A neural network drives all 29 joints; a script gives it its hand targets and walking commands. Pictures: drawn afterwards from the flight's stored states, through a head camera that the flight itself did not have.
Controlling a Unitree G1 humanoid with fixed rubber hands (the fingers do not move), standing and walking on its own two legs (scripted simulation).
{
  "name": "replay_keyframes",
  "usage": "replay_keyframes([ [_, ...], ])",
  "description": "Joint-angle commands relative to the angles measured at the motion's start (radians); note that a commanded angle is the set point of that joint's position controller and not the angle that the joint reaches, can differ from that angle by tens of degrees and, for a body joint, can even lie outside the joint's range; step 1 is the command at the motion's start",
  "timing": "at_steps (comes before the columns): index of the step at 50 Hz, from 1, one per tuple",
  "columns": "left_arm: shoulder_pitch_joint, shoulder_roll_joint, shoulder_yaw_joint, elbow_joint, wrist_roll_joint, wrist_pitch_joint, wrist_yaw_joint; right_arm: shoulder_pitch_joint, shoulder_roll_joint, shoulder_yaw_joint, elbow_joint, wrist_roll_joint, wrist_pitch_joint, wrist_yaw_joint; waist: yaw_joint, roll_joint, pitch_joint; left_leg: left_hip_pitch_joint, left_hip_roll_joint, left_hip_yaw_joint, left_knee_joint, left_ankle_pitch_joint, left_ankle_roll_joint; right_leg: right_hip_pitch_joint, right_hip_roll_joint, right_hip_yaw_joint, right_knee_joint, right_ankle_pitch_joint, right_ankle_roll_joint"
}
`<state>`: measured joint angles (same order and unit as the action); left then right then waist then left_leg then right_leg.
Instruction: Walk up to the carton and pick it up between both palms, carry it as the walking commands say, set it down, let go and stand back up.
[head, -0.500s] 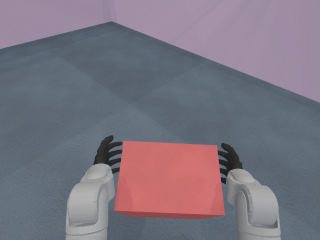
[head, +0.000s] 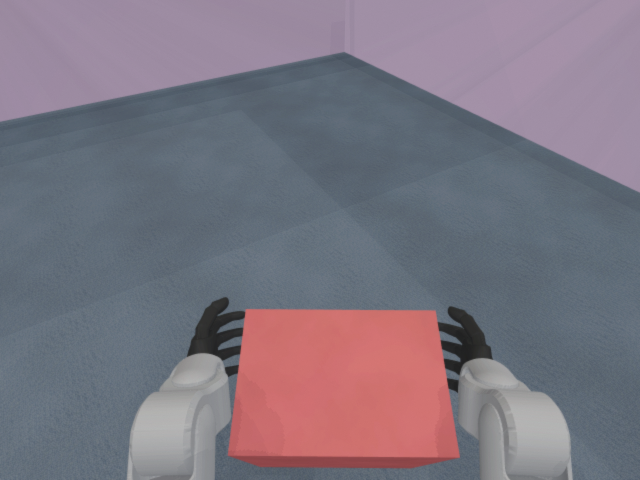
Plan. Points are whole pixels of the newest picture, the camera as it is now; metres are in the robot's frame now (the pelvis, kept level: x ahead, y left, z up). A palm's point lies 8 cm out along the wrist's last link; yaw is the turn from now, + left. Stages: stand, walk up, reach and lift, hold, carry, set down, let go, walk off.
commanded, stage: carry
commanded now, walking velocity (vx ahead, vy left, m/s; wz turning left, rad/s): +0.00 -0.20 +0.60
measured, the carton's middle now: (337, 397) +0.23 -0.02 +0.01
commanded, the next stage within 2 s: none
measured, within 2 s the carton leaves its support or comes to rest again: neither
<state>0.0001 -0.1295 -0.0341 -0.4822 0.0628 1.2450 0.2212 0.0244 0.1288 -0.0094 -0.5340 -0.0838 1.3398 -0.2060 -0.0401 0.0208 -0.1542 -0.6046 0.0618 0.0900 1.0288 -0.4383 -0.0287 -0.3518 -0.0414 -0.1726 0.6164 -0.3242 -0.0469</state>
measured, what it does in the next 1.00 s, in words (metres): steps to the right, turning left: left foot, then right foot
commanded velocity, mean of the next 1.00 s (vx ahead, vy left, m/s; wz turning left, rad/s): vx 0.00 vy -0.20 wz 0.60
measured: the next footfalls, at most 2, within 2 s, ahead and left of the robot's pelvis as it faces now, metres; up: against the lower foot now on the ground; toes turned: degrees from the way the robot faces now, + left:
left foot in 0.10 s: +0.03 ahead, +0.08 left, +0.00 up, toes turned +14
right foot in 0.44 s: +0.03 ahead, -0.22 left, +0.00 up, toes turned +12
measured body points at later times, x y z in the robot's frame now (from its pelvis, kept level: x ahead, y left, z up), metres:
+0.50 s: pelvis -0.06 -0.11 -0.01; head -0.05 -0.12 +0.44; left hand +0.15 +0.10 +0.08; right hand +0.22 -0.19 +0.07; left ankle -0.03 +0.05 -0.70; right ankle -0.01 -0.23 -0.73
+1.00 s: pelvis -0.07 -0.23 -0.01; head -0.04 -0.22 +0.44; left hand +0.07 +0.05 +0.08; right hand +0.24 -0.19 +0.07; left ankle -0.10 -0.07 -0.72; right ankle +0.02 -0.33 -0.73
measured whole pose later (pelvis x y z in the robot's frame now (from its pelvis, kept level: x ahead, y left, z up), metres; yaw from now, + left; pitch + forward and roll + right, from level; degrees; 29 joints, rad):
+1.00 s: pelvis -0.07 -0.23 -0.01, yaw +36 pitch +5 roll -1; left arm -0.12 -0.13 -0.01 -0.50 0.04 1.24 0.27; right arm -0.08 0.13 -0.01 -0.54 -0.11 1.29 -0.22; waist 0.03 0.04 -0.04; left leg -0.57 0.05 -0.06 0.75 -0.35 -0.03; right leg -0.43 -0.04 -0.08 0.65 -0.30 0.02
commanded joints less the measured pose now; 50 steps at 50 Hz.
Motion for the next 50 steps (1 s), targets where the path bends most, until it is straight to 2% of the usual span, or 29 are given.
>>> replay_keyframes([
  [1, -0.423, -0.929, -0.51, -0.153, -0.311, -0.021, -0.191, -0.647, 0.841, 0.637, -0.233, 0.403, -0.09, 0.218, 0.045, -0.195, -0.149, 0.066, -0.006, 0.052, -0.106, 0.031, 0.011, 0.075, -0.204, 0.131, -0.211, 0.082, -0.111],
  [3, -0.409, -0.907, -0.517, -0.139, -0.316, -0.017, -0.187, -0.584, 0.814, 0.607, -0.178, 0.38, -0.083, 0.211, 0.049, -0.204, -0.162, 0.118, -0.028, 0.085, -0.244, 0.012, 0.013, 0.112, -0.214, 0.129, -0.162, 0.22, -0.127],
  [5, -0.392, -0.906, -0.52, -0.112, -0.32, -0.004, -0.186, -0.583, 0.804, 0.598, -0.193, 0.377, -0.082, 0.209, 0.031, -0.162, -0.209, 0.24, -0.008, 0.06, -0.497, 0.147, 0.022, 0.11, -0.203, 0.078, -0.046, 0.29, -0.072],
  [6, -0.387, -0.89, -0.516, -0.097, -0.322, 0.005, -0.185, -0.537, 0.787, 0.57, -0.156, 0.359, -0.078, 0.206, 0.021, -0.011, -0.222, 0.395, 0.096, -0.108, -0.553, 0.217, 0.048, -0.039, -0.181, 0.053, 0.081, 0.194, -0.008],
  [7, -0.444, -0.893, -0.535, -0.134, -0.332, 0.007, -0.184, -0.536, 0.778, 0.542, -0.119, 0.352, -0.082, 0.21, 0.04, 0.312, -0.206, 0.5, 0.397, -0.51, -0.65, 0.586, 0.136, -0.269, -0.102, 0.025, 0.251, -0.134, 0.075],
  [8, -0.502, -0.904, -0.573, -0.158, -0.36, 0.012, -0.193, -0.471, 0.814, 0.524, -0.056, 0.341, -0.087, 0.208, 0.025, 0.376, -0.151, 0.502, 0.441, -0.669, -0.641, 0.68, 0.228, -0.384, -0.029, 0.113, 0.378, -0.265, 0.094],
  [9, -0.544, -0.94, -0.612, -0.162, -0.382, 0.007, -0.2, -0.496, 0.834, 0.514, -0.085, 0.331, -0.098, 0.208, 0.025, 0.25, -0.139, 0.488, 0.394, -0.614, -0.626, 0.716, 0.235, -0.38, -0.054, 0.177, 0.462, -0.239, 0.107],
  [11, -0.562, -0.992, -0.624, -0.155, -0.404, -0.001, -0.215, -0.556, 0.886, 0.514, -0.118, 0.336, -0.114, 0.213, 0.028, 0.113, -0.183, 0.449, 0.33, -0.453, -0.627, 0.483, 0.182, -0.355, -0.072, 0.2, 0.493, -0.16, 0.107],
  [14, -0.581, -1.051, -0.64, -0.164, -0.435, -0.017, -0.234, -0.581, 0.929, 0.521, -0.166, 0.334, -0.136, 0.213, 0.021, 0.154, -0.192, 0.345, 0.224, -0.33, -0.646, 0.359, 0.144, -0.268, -0.031, 0.137, 0.407, -0.115, 0.104],
  [16, -0.52, -1.045, -0.624, -0.144, -0.429, -0.019, -0.238, -0.574, 0.912, 0.538, -0.198, 0.333, -0.134, 0.21, 0.019, 0.139, -0.217, 0.31, 0.2, -0.342, -0.659, 0.188, 0.127, -0.192, -0.005, 0.128, 0.31, -0.096, 0.1],
  [20, -0.459, -1.049, -0.599, -0.118, -0.416, -0.02, -0.237, -0.599, 0.916, 0.576, -0.243, 0.355, -0.134, 0.211, 0.024, 0.19, -0.274, 0.243, 0.16, -0.332, -0.619, 0.21, 0.096, 0.015, 0.054, 0.073, 0.004, -0.051, 0.086],
  [21, -0.451, -1.021, -0.585, -0.131, -0.406, -0.022, -0.233, -0.561, 0.903, 0.579, -0.217, 0.354, -0.129, 0.21, 0.036, 0.153, -0.293, 0.199, 0.121, -0.297, -0.559, 0.167, 0.073, 0.123, 0.022, 0.103, -0.116, -0.021, 0.07],
  [22, -0.437, -1.018, -0.563, -0.135, -0.391, -0.024, -0.233, -0.576, 0.918, 0.596, -0.227, 0.367, -0.124, 0.212, 0.044, -0.056, -0.318, 0.116, 0.008, -0.156, -0.365, 0.097, 0.035, 0.23, -0.123, 0.262, -0.282, -0.074, 0.022],
  [23, -0.417, -1.001, -0.544, -0.118, -0.379, -0.022, -0.234, -0.561, 0.911, 0.602, -0.228, 0.363, -0.12, 0.213, 0.039, -0.332, -0.264, -0.09, -0.107, -0.027, -0.135, -0.077, -0.012, 0.294, -0.334, 0.473, -0.313, 0.161, -0.055],
  [24, -0.405, -0.999, -0.546, -0.114, -0.36, -0.027, -0.236, -0.604, 0.891, 0.627, -0.25, 0.377, -0.119, 0.219, 0.035, -0.382, -0.251, -0.108, -0.039, -0.008, 0.017, -0.197, 0.009, 0.219, -0.426, 0.45, -0.277, 0.23, -0.154],
  [25, -0.379, -0.995, -0.532, -0.119, -0.343, -0.028, -0.234, -0.591, 0.911, 0.638, -0.219, 0.391, -0.114, 0.226, 0.04, -0.273, -0.231, -0.063, -0.022, -0.02, 0.106, -0.149, 0.004, 0.153, -0.355, 0.364, -0.259, 0.246, -0.157],
  [28, -0.457, -1.03, -0.526, -0.16, -0.335, -0.043, -0.227, -0.686, 0.97, 0.67, -0.232, 0.438, -0.115, 0.247, 0.038, -0.179, -0.181, 0.058, 0.003, 0.02, 0.011, 0.0, 0.009, 0.038, -0.228, 0.146, -0.212, 0.087, -0.092],
  [33, -0.437, -0.966, -0.527, -0.176, -0.332, -0.033, -0.201, -0.622, 0.9, 0.631, -0.209, 0.423, -0.095, 0.24, 0.035, -0.187, -0.23, 0.231, -0.022, 0.058, -0.468, 0.14, 0.025, 0.126, -0.203, 0.07, -0.035, 0.274, -0.067],
  [34, -0.438, -0.968, -0.532, -0.159, -0.331, -0.024, -0.199, -0.607, 0.897, 0.608, -0.18, 0.42, -0.094, 0.243, 0.022, -0.013, -0.261, 0.397, 0.074, -0.108, -0.585, 0.212, 0.053, -0.006, -0.185, 0.06, 0.081, 0.194, -0.018],
  [35, -0.415, -0.949, -0.518, -0.138, -0.325, -0.015, -0.198, -0.598, 0.863, 0.589, -0.152, 0.411, -0.092, 0.243, 0.04, 0.254, -0.24, 0.528, 0.357, -0.493, -0.653, 0.509, 0.133, -0.261, -0.108, 0.037, 0.226, -0.106, 0.065],
  [36, -0.452, -0.916, -0.533, -0.161, -0.33, -0.011, -0.192, -0.528, 0.859, 0.574, -0.095, 0.4, -0.089, 0.24, 0.039, 0.335, -0.148, 0.565, 0.457, -0.677, -0.644, 0.749, 0.221, -0.428, -0.033, 0.088, 0.351, -0.253, 0.11],
  [37, -0.518, -0.955, -0.579, -0.171, -0.365, -0.009, -0.202, -0.522, 0.901, 0.558, -0.092, 0.381, -0.099, 0.234, 0.028, 0.24, -0.183, 0.572, 0.415, -0.636, -0.604, 0.81, 0.257, -0.397, -0.055, 0.166, 0.403, -0.233, 0.11],
  [38, -0.517, -0.982, -0.588, -0.141, -0.376, -0.008, -0.213, -0.533, 0.915, 0.551, -0.102, 0.363, -0.104, 0.231, 0.034, 0.122, -0.188, 0.533, 0.371, -0.561, -0.603, 0.733, 0.218, -0.355, -0.057, 0.186, 0.439, -0.201, 0.117],
  [41, -0.584, -1.058, -0.641, -0.195, -0.434, -0.027, -0.237, -0.571, 0.95, 0.534, -0.174, 0.352, -0.137, 0.229, 0.024, 0.187, -0.232, 0.455, 0.242, -0.317, -0.59, 0.537, 0.158, -0.262, -0.037, 0.138, 0.345, -0.111, 0.097],
  [46, -0.523, -1.066, -0.624, -0.148, -0.441, -0.019, -0.24, -0.594, 0.923, 0.546, -0.236, 0.338, -0.134, 0.211, 0.018, 0.185, -0.254, 0.356, 0.19, -0.346, -0.611, 0.325, 0.125, -0.054, 0.047, 0.07, 0.068, -0.08, 0.095],
  [47, -0.491, -1.04, -0.608, -0.146, -0.426, -0.015, -0.239, -0.559, 0.915, 0.549, -0.203, 0.336, -0.124, 0.21, 0.036, 0.173, -0.286, 0.308, 0.134, -0.263, -0.536, 0.249, 0.095, 0.067, 0.026, 0.072, -0.109, -0.021, 0.083],
  [48, -0.466, -1.029, -0.582, -0.147, -0.412, -0.017, -0.242, -0.579, 0.918, 0.575, -0.234, 0.354, -0.122, 0.21, 0.043, 0.008, -0.323, 0.245, 0.048, -0.164, -0.381, 0.239, 0.06, 0.218, -0.061, 0.159, -0.235, 0.034, 0.047],
  [49, -0.466, -1.001, -0.574, -0.165, -0.405, -0.019, -0.242, -0.558, 0.924, 0.586, -0.229, 0.354, -0.117, 0.214, 0.04, -0.275, -0.306, 0.038, -0.075, -0.063, -0.201, 0.043, 0.013, 0.337, -0.286, 0.406, -0.285, 0.286, -0.027],
  [50, -0.447, -1.018, -0.579, -0.119, -0.401, -0.008, -0.246, -0.562, 0.9, 0.577, -0.221, 0.353, -0.109, 0.212, 0.031, -0.363, -0.266, -0.038, -0.055, 0.018, -0.011, -0.225, 0.009, 0.276, -0.432, 0.43, -0.263, 0.392, -0.137],
])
